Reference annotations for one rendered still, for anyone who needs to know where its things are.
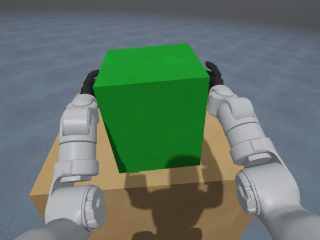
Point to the left robot forearm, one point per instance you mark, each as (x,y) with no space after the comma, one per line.
(77,144)

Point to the right robot hand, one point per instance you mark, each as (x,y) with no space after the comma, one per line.
(215,75)

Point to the right robot forearm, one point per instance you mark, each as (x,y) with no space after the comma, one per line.
(249,145)

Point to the pedestal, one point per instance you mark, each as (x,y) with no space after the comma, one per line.
(183,203)

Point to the robot right upper arm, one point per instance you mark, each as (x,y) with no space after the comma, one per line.
(269,192)

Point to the left robot hand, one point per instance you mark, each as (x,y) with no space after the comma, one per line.
(89,82)

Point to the robot left upper arm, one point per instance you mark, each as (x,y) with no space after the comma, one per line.
(72,213)

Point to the carton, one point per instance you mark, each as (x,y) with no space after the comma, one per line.
(153,103)

